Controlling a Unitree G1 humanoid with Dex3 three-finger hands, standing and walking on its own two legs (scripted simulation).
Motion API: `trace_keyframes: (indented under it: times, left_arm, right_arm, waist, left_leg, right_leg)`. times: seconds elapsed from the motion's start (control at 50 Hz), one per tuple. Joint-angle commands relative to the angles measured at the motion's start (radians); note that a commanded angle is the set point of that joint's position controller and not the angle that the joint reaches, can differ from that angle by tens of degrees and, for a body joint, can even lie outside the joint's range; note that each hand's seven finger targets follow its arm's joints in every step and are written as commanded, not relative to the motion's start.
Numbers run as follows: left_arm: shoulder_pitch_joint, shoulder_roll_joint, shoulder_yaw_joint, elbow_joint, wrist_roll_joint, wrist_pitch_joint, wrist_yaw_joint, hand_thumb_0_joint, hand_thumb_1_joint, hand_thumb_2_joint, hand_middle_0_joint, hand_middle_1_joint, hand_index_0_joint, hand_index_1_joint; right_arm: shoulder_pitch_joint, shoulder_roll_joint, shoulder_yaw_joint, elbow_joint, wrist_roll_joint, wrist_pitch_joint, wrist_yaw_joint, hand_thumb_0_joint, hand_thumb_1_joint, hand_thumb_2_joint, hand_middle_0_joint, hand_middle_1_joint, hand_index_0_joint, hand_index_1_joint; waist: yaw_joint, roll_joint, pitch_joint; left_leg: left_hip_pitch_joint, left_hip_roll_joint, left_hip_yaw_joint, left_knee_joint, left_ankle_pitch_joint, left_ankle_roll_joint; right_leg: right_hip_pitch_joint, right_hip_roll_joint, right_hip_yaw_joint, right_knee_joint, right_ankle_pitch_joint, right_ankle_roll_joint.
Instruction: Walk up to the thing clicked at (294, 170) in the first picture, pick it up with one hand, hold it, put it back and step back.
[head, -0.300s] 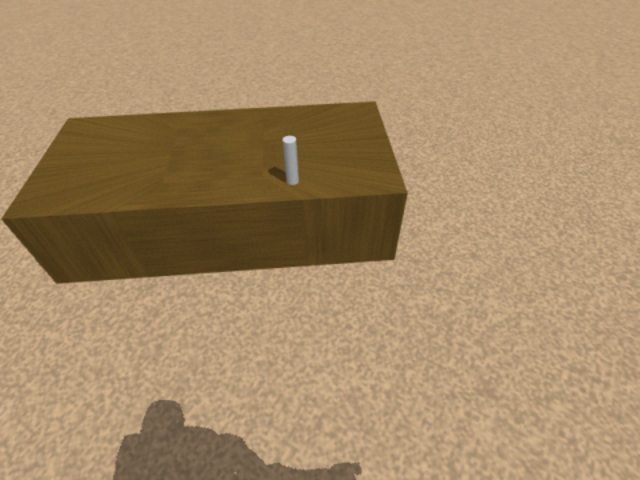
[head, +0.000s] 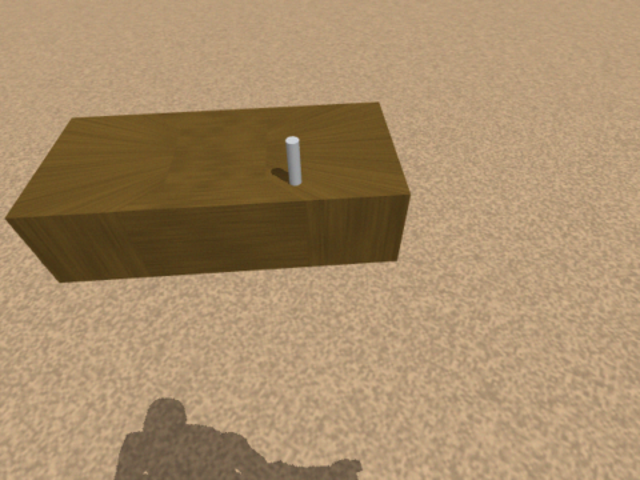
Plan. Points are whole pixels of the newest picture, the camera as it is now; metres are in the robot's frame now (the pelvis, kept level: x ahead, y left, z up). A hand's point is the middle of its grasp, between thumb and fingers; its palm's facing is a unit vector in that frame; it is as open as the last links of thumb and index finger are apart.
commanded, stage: stand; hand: left
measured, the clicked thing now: (294, 162) +1.16 +0.12 -0.34
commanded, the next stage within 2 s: walk up in 0.82 s
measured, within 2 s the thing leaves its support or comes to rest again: neither
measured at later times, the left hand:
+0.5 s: hand out of the picture +0.08 +0.25 -0.16, palm faces -0.03 -0.94 -0.33, open 7.4 cm
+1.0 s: hand out of the picture +0.10 +0.26 -0.15, palm faces -0.01 -0.93 -0.36, open 7.4 cm
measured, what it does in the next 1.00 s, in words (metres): stands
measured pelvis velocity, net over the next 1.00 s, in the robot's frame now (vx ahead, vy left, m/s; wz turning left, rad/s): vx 0.03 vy -0.02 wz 0.01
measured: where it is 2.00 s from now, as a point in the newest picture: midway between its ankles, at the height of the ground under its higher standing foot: (368, 431)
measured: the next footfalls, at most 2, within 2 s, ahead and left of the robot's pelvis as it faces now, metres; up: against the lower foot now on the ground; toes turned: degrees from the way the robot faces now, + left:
right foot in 1.10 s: +0.15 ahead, -0.19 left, +0.00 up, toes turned -1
left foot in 1.52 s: +0.37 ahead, +0.07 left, +0.00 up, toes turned +10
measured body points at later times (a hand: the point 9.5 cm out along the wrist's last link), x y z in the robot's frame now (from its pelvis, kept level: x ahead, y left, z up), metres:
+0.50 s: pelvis +0.01 +0.00 +0.00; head +0.01 +0.00 +0.45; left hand +0.08 +0.30 -0.13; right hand +0.08 -0.30 -0.13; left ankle +0.01 +0.12 -0.75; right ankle +0.00 -0.13 -0.75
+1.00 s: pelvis +0.03 -0.02 -0.01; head +0.04 -0.02 +0.44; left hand +0.10 +0.31 -0.13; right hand +0.08 -0.34 -0.13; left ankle +0.00 +0.11 -0.75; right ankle +0.02 -0.14 -0.73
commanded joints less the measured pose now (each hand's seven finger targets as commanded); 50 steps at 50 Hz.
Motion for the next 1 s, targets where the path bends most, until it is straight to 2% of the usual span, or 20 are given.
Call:
trace_keyframes:
  times: [0.0,0.16,0.32,0.58,0.78,0.8,0.82,0.84,0.86,0.88,0.9,0.92,0.94,0.98]
  left_arm:
    - [-0.045,0.207,0.042,-0.061,0.003,-0.017,0.014,0.0,0.9,0.9,-0.2,-0.3,-0.2,-0.3]
    - [-0.042,0.214,0.044,-0.059,0.0,-0.02,0.014,0.0,0.9,0.9,-0.2,-0.3,-0.2,-0.3]
    - [-0.038,0.211,0.044,-0.058,0.001,-0.02,0.015,0.0,0.9,0.9,-0.2,-0.3,-0.2,-0.3]
    - [-0.039,0.214,0.046,-0.058,0.001,-0.016,0.014,0.0,0.9,0.9,-0.2,-0.3,-0.2,-0.3]
    - [-0.039,0.216,0.044,-0.061,0.003,-0.019,0.015,0.0,0.9,0.9,-0.2,-0.3,-0.2,-0.3]
    - [0.008,0.3,0.118,-0.113,0.027,-0.027,-0.017,0.0,0.9,0.9,-0.2,-0.3,-0.2,-0.3]
    - [0.001,0.297,0.125,-0.114,0.037,-0.023,-0.029,0.0,0.9,0.9,-0.2,-0.3,-0.2,-0.3]
    - [-0.043,0.281,0.128,-0.133,0.04,-0.022,-0.036,0.0,0.9,0.9,-0.2,-0.3,-0.2,-0.3]
    - [-0.058,0.255,0.125,-0.155,0.041,-0.02,-0.044,0.0,0.9,0.9,-0.2,-0.3,-0.2,-0.3]
    - [-0.092,0.241,0.125,-0.179,0.04,-0.019,-0.05,0.0,0.9,0.9,-0.2,-0.3,-0.2,-0.3]
    - [-0.112,0.243,0.132,-0.198,0.041,-0.018,-0.052,0.0,0.9,0.9,-0.2,-0.3,-0.2,-0.3]
    - [-0.122,0.243,0.13,-0.219,0.035,-0.023,-0.057,0.0,0.9,0.9,-0.2,-0.3,-0.2,-0.3]
    - [-0.125,0.246,0.131,-0.229,0.035,-0.03,-0.062,0.0,0.9,0.9,-0.2,-0.3,-0.2,-0.3]
    - [-0.087,0.255,0.136,-0.234,0.035,-0.029,-0.076,0.0,0.9,0.9,-0.2,-0.3,-0.2,-0.3]
  right_arm:
    - [-0.049,-0.207,-0.043,-0.06,0.001,-0.021,-0.018,0.0,-0.9,-0.9,0.2,0.3,0.2,0.3]
    - [-0.043,-0.207,-0.042,-0.059,0.001,-0.02,-0.015,0.0,-0.9,-0.9,0.2,0.3,0.2,0.3]
    - [-0.036,-0.213,-0.041,-0.057,0.003,-0.02,-0.018,0.0,-0.9,-0.9,0.2,0.3,0.2,0.3]
    - [-0.038,-0.216,-0.042,-0.058,0.001,-0.022,-0.02,0.0,-0.9,-0.9,0.2,0.3,0.2,0.3]
    - [-0.035,-0.213,-0.042,-0.062,0.001,-0.019,-0.018,0.0,-0.9,-0.9,0.2,0.3,0.2,0.3]
    - [0.056,-0.285,-0.097,-0.104,-0.012,-0.037,0.001,0.0,-0.9,-0.9,0.2,0.3,0.2,0.3]
    - [0.077,-0.309,-0.11,-0.099,-0.022,-0.042,0.008,0.0,-0.9,-0.9,0.2,0.3,0.2,0.3]
    - [0.088,-0.315,-0.117,-0.1,-0.025,-0.042,0.01,0.0,-0.9,-0.9,0.2,0.3,0.2,0.3]
    - [0.094,-0.331,-0.125,-0.11,-0.025,-0.044,0.013,0.0,-0.9,-0.9,0.2,0.3,0.2,0.3]
    - [0.106,-0.345,-0.141,-0.123,-0.026,-0.047,0.014,0.0,-0.9,-0.9,0.2,0.3,0.2,0.3]
    - [0.126,-0.352,-0.15,-0.133,-0.032,-0.057,0.011,0.0,-0.9,-0.9,0.2,0.3,0.2,0.3]
    - [0.141,-0.354,-0.155,-0.145,-0.032,-0.067,0.008,0.0,-0.9,-0.9,0.2,0.3,0.2,0.3]
    - [0.152,-0.346,-0.156,-0.156,-0.029,-0.071,0.006,0.0,-0.9,-0.9,0.2,0.3,0.2,0.3]
    - [0.131,-0.337,-0.155,-0.187,-0.034,-0.072,0.009,0.0,-0.9,-0.9,0.2,0.3,0.2,0.3]
  waist:
    - [-0.001,-0.002,-0.071]
    - [-0.004,-0.006,-0.07]
    - [-0.004,-0.003,-0.08]
    - [0.0,-0.004,-0.069]
    - [-0.002,-0.012,-0.078]
    - [0.004,-0.051,-0.174]
    - [0.0,-0.009,-0.086]
    - [-0.016,0.036,-0.008]
    - [-0.025,0.078,0.036]
    - [-0.041,0.133,0.106]
    - [-0.058,0.131,0.128]
    - [-0.058,0.115,0.12]
    - [-0.057,0.104,0.081]
    - [-0.04,0.129,0.035]
  left_leg:
    - [0.018,0.133,-0.095,-0.054,0.126,0.022]
    - [0.018,0.131,-0.096,-0.055,0.109,0.022]
    - [0.019,0.132,-0.095,-0.05,0.154,0.023]
    - [0.028,0.136,-0.098,-0.062,0.141,0.019]
    - [0.027,0.134,-0.097,-0.06,0.154,0.021]
    - [0.027,0.096,-0.126,0.009,-0.337,0.094]
    - [-0.042,0.126,-0.186,-0.01,-0.518,0.113]
    - [-0.078,0.151,-0.24,-0.056,-0.584,0.125]
    - [-0.044,0.202,-0.307,-0.103,-0.623,0.158]
    - [-0.021,0.279,-0.404,-0.168,-0.608,0.194]
    - [0.045,0.344,-0.492,-0.198,-0.525,0.245]
    - [0.129,0.363,-0.508,-0.194,-0.44,0.265]
    - [0.164,0.359,-0.498,-0.187,-0.422,0.262]
    - [0.119,0.311,-0.408,-0.177,-0.431,0.236]
  right_leg:
    - [0.0,-0.108,0.081,-0.052,0.103,-0.04]
    - [0.009,-0.112,0.088,-0.062,0.096,-0.041]
    - [0.037,-0.115,0.084,-0.06,0.156,-0.038]
    - [0.02,-0.111,0.083,-0.064,0.114,-0.04]
    - [0.034,-0.115,0.08,-0.065,0.144,-0.037]
    - [0.062,-0.053,0.044,0.037,-0.327,-0.073]
    - [-0.054,-0.056,0.065,0.091,-0.474,-0.087]
    - [-0.155,-0.044,0.055,0.136,-0.492,-0.085]
    - [-0.27,-0.026,0.018,0.202,-0.442,-0.073]
    - [-0.374,-0.006,-0.03,0.327,-0.301,-0.057]
    - [-0.478,-0.03,0.023,0.42,-0.291,-0.05]
    - [-0.536,-0.066,0.071,0.411,-0.294,-0.055]
    - [-0.54,-0.074,0.086,0.413,-0.3,-0.057]
    - [-0.461,-0.074,0.075,0.391,-0.301,-0.045]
